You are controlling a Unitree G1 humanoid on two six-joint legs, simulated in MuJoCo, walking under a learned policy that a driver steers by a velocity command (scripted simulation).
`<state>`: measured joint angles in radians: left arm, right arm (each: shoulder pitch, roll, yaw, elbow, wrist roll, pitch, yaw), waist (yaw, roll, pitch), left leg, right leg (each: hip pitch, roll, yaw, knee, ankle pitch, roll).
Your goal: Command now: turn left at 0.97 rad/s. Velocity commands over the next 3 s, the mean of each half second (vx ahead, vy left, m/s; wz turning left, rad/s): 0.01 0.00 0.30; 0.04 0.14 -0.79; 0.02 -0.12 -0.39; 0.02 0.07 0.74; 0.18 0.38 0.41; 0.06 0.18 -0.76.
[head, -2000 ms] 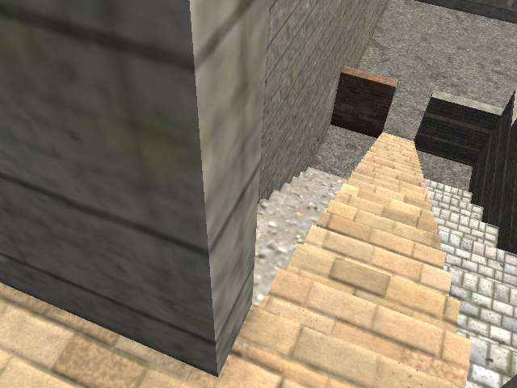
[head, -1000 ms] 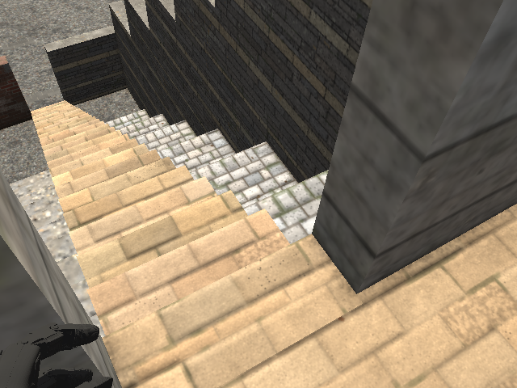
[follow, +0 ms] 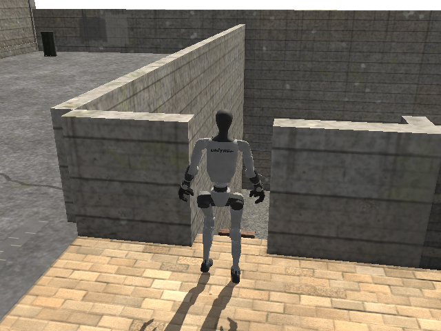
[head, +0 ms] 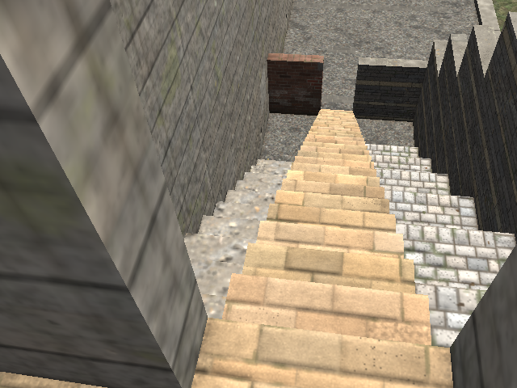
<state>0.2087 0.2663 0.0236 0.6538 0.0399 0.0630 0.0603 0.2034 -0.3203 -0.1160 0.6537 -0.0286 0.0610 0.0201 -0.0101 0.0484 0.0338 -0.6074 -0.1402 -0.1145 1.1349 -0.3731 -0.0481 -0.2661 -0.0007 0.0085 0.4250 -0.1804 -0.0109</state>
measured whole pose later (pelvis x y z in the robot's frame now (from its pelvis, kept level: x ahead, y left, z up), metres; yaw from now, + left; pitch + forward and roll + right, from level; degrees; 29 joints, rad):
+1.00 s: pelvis +0.03 +0.05 -0.02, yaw -21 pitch +2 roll +1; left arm 0.28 0.33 0.12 0.65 0.02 0.05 0.01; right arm 0.14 -0.26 -0.02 0.62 -0.01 0.07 -0.03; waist 0.05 0.00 0.05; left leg -0.39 -0.04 -0.10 0.59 -0.28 -0.08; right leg -0.34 0.10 0.30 0.63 -0.31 0.03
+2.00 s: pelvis +0.01 +0.04 -0.01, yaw -5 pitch +0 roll +1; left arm 0.33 0.28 0.07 0.75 0.04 0.04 0.09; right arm 0.09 -0.27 -0.08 0.59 -0.03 0.13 0.07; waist 0.02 0.01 0.09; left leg -0.56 0.08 0.05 1.08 -0.38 -0.05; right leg -0.18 -0.18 -0.35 0.57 -0.36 0.01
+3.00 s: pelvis +0.07 +0.37 +0.00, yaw -21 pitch +1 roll -2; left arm 0.16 0.35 0.11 0.66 0.01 0.09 -0.03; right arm 0.16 -0.24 0.00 0.54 -0.03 0.04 -0.06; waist 0.02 -0.07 0.05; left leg -0.26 0.08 0.09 0.51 -0.26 0.00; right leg -0.49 0.06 0.04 1.39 -0.39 0.11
